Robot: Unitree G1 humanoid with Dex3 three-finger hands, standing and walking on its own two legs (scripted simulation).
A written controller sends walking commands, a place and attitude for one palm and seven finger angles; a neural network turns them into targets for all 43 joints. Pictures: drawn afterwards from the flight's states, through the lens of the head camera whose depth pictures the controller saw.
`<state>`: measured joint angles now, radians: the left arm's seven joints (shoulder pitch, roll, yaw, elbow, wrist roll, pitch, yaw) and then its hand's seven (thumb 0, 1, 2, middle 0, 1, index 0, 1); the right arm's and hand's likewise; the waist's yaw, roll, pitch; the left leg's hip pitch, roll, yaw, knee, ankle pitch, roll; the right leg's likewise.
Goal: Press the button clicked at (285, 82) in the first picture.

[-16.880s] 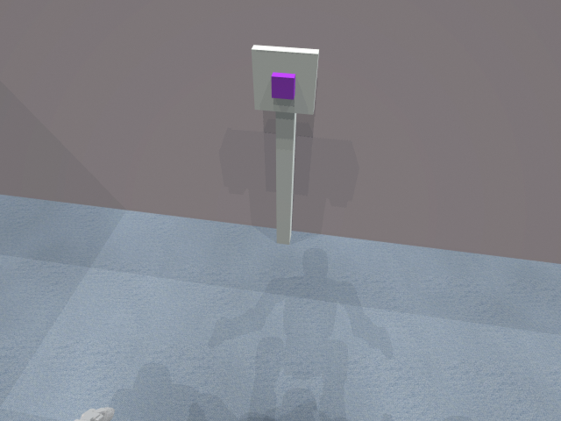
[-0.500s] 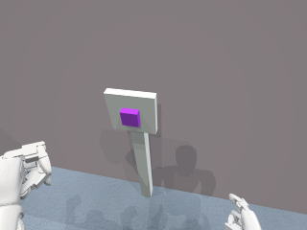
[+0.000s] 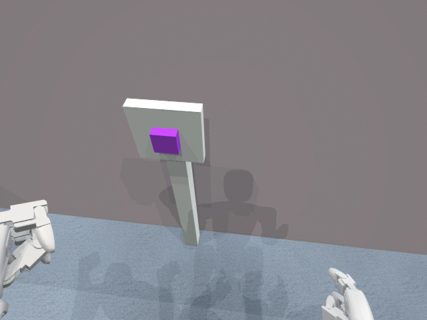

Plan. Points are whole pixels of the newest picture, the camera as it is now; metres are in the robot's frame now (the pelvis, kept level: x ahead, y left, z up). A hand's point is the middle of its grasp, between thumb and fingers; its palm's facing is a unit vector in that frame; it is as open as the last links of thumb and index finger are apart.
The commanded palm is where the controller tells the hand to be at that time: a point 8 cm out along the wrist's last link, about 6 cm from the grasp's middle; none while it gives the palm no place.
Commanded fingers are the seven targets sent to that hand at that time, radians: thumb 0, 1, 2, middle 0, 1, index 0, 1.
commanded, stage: step back with the hand held close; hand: left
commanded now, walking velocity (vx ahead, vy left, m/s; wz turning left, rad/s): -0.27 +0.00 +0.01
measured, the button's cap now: (166, 140) +0.51 +0.15 +0.01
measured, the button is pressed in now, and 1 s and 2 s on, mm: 0 0 0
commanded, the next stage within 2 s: stop stepping back and stand still in 1.06 s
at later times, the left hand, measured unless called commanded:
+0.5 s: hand (4, 292) +0.13 +0.25 +0.16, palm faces +0.37 -0.82 -0.44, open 3.1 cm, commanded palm +0.07 +0.29 +0.17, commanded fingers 0.00 0.90 0.90 -1.30 -1.50 -1.30 -1.50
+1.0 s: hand out of the picture +0.03 +0.22 +0.18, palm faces +0.35 -0.79 -0.51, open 3.1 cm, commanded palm -0.02 +0.26 +0.17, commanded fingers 0.00 0.90 0.90 -1.30 -1.50 -1.30 -1.50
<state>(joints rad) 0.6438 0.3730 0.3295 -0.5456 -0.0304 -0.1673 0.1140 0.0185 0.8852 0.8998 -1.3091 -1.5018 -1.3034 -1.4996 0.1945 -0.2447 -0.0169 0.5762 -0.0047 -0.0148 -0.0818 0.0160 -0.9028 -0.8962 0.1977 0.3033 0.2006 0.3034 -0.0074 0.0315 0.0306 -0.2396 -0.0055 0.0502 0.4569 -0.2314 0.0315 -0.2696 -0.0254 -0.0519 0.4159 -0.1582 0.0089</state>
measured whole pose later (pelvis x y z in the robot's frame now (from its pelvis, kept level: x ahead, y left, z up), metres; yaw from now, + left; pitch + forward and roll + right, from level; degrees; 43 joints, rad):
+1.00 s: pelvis -0.15 -0.02 +0.00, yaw +0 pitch +3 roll +0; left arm 0.68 0.45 0.41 -0.63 -0.04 -0.24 0.13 0.01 0.88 0.90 -1.31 -1.50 -1.31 -1.50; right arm 0.17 -0.20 -0.02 0.61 -0.01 -0.03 -0.07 0.01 -0.90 -0.90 0.20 0.30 0.20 0.30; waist 0.01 -0.05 -0.07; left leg -0.51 -0.03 -0.01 0.90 -0.36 -0.02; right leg -0.28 0.04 0.03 0.46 -0.24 -0.03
